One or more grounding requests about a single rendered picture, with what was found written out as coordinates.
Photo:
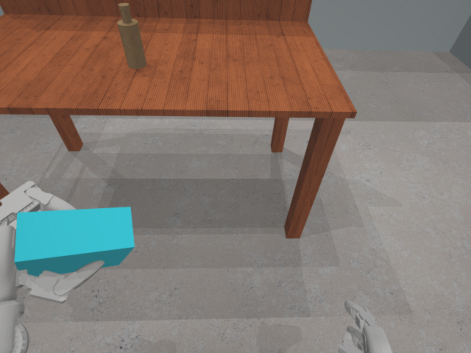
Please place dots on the left robot hand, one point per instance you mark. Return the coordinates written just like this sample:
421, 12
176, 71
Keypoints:
48, 286

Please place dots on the table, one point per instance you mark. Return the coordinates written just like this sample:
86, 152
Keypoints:
212, 58

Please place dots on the robot left forearm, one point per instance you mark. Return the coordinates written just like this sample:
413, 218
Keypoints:
14, 337

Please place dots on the sponge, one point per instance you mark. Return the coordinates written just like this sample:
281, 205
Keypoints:
62, 241

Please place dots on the right robot hand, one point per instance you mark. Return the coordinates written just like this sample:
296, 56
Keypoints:
373, 339

